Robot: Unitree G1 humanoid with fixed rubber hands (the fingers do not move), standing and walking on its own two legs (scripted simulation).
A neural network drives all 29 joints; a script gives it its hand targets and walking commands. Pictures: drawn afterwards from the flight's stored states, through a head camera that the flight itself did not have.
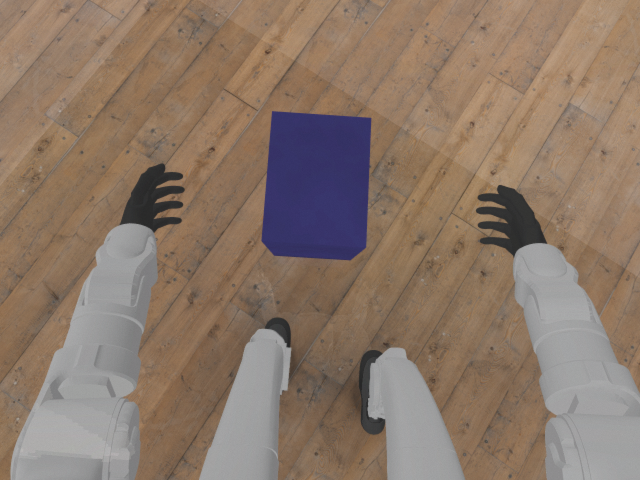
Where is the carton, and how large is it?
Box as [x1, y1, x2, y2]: [261, 111, 370, 259]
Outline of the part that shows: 272,111 261,240 274,255 351,259 365,247 370,118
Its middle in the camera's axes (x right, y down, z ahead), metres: +0.00 -0.10 +0.94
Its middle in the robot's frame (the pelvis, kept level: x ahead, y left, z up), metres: +0.55 +0.02 -0.55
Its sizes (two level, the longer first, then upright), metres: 0.278 0.211 0.293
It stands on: the floor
